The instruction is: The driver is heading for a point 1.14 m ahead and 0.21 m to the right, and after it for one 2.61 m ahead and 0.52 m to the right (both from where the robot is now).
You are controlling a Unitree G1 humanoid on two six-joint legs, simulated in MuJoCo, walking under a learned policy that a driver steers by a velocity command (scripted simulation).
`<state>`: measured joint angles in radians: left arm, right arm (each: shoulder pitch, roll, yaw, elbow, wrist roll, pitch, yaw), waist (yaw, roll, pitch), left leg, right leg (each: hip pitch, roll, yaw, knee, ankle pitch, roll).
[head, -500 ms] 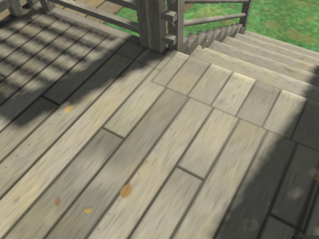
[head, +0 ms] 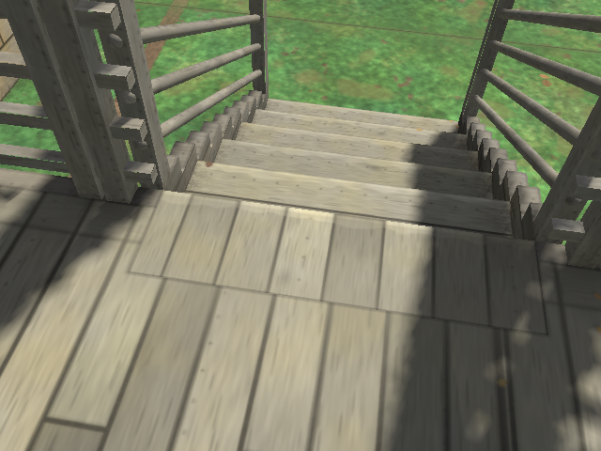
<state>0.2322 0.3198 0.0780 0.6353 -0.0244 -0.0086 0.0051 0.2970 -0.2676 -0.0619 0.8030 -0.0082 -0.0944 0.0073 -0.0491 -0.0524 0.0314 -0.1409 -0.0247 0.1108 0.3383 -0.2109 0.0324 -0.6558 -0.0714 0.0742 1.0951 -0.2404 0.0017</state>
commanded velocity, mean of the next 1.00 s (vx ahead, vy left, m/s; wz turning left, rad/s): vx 0.50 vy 0.00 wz -0.47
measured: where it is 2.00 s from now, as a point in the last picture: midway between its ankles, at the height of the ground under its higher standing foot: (409, 234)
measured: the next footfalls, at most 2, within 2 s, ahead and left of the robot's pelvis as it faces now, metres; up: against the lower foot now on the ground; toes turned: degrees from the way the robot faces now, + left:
right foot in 0.28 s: +0.31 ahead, -0.16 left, +0.00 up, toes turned -12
left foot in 0.74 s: +0.63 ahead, -0.04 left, +0.00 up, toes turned -25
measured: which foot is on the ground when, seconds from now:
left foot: down 0.00-0.28, up 0.30-0.72, down 0.74-1.00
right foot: up 0.00-0.26, down 0.28-0.78, up 0.80-1.00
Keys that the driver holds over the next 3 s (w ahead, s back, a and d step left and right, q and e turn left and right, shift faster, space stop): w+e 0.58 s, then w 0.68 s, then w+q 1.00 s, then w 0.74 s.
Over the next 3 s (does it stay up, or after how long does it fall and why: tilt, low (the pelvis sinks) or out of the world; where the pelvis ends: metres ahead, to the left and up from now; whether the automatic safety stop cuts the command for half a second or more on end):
stays up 1.59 -0.33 -0.35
